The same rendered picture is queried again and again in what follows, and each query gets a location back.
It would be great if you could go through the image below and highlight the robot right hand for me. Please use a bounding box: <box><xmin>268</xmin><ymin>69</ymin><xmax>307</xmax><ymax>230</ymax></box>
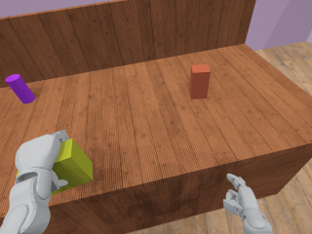
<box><xmin>223</xmin><ymin>174</ymin><xmax>260</xmax><ymax>217</ymax></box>

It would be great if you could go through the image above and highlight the robot right forearm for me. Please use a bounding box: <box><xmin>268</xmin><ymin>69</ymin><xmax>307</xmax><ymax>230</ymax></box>
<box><xmin>242</xmin><ymin>209</ymin><xmax>273</xmax><ymax>234</ymax></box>

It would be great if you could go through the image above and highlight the robot left hand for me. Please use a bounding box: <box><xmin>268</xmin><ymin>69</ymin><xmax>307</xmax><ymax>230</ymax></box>
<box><xmin>15</xmin><ymin>130</ymin><xmax>70</xmax><ymax>192</ymax></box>

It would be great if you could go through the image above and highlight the sponge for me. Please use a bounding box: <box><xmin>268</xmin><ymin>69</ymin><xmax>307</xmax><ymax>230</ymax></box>
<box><xmin>16</xmin><ymin>138</ymin><xmax>93</xmax><ymax>196</ymax></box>

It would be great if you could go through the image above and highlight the robot left forearm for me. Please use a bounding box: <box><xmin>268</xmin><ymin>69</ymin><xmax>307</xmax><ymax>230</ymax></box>
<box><xmin>0</xmin><ymin>168</ymin><xmax>53</xmax><ymax>234</ymax></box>

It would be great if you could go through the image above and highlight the table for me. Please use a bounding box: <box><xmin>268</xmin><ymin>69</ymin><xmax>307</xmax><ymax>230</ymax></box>
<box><xmin>0</xmin><ymin>0</ymin><xmax>312</xmax><ymax>234</ymax></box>

